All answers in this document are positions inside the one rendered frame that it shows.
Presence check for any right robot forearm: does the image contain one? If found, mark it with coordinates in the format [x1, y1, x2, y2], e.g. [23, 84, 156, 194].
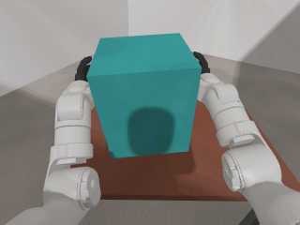
[197, 73, 282, 180]

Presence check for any left robot hand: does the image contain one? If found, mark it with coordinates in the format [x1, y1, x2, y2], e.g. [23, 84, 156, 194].
[74, 56, 92, 82]

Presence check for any carton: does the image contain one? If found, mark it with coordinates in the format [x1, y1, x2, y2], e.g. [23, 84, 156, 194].
[86, 33, 202, 158]

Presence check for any robot left upper arm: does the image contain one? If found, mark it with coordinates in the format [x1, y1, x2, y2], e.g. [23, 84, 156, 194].
[5, 166, 101, 225]

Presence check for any table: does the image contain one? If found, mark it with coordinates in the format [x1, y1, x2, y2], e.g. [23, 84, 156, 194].
[70, 100, 300, 225]

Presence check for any robot right upper arm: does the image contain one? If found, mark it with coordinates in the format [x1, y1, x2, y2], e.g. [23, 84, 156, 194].
[221, 143, 300, 225]

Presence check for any left robot forearm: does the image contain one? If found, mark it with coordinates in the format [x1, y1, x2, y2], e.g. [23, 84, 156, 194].
[42, 80, 95, 203]

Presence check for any right robot hand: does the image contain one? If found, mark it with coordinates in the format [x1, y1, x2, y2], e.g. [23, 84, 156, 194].
[193, 52, 210, 74]

